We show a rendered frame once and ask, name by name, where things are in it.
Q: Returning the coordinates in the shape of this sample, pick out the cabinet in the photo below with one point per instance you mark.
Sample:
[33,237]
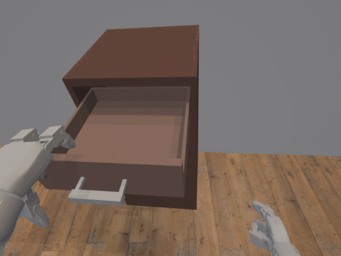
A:
[146,57]

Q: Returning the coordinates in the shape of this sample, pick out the left robot hand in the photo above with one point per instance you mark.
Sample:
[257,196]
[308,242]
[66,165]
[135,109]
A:
[22,163]

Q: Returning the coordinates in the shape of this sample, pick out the robot left forearm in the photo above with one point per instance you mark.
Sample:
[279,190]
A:
[11,206]

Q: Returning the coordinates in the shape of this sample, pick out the drawer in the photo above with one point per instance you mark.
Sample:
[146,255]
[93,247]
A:
[136,133]

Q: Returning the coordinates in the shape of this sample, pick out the right robot hand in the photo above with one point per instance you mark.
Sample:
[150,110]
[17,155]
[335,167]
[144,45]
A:
[265,235]

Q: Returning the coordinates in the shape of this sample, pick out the handle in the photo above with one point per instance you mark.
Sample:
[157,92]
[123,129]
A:
[97,197]

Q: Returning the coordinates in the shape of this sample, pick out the robot right forearm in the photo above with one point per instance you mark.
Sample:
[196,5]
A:
[284,249]

